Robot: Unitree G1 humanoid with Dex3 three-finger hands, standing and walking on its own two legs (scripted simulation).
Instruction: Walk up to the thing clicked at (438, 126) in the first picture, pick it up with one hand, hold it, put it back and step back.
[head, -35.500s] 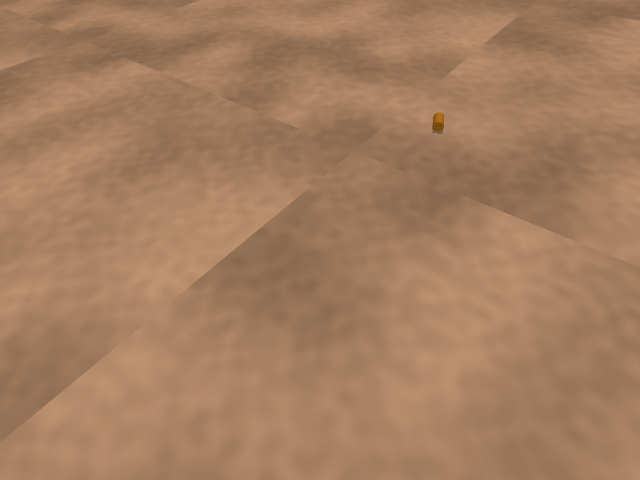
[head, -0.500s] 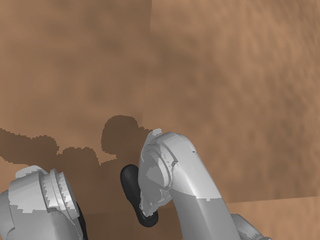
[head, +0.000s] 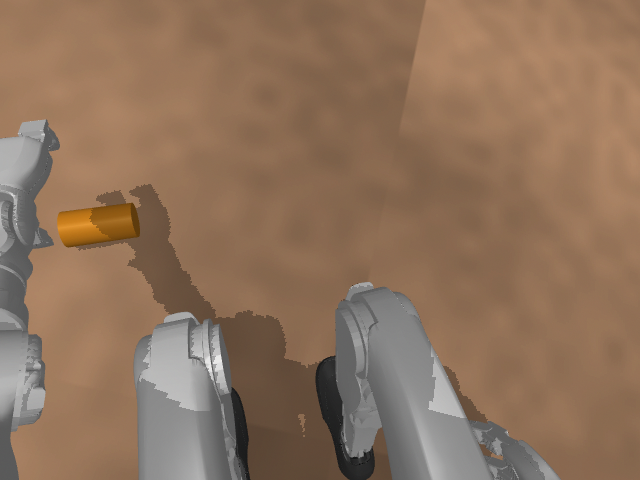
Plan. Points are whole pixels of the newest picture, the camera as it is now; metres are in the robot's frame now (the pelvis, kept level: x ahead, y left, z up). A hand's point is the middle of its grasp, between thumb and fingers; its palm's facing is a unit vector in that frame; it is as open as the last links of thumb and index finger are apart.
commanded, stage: withdraw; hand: left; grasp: from above
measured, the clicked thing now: (100, 224) +0.49 +0.32 -0.33
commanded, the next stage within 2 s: home in 0.36 s
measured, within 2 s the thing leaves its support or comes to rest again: neither
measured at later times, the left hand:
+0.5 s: hand (51, 201) +0.48 +0.33 -0.18, palm faces -0.37 -0.06 -0.93, open 13.1 cm
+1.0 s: hand out of the picture +0.32 +0.30 +0.01, palm faces -0.25 -0.63 -0.73, open 7.7 cm
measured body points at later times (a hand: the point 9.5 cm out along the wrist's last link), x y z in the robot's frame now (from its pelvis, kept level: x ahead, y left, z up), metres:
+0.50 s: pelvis -0.01 +0.00 -0.03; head +0.25 +0.09 +0.33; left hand +0.49 +0.33 -0.13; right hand +0.03 -0.26 -0.11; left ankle +0.07 +0.10 -0.32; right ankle +0.10 -0.10 -0.32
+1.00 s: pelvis +0.00 +0.00 +0.13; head +0.17 +0.07 +0.54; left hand +0.33 +0.33 +0.05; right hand +0.18 -0.25 +0.02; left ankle +0.07 +0.10 -0.32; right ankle +0.10 -0.10 -0.32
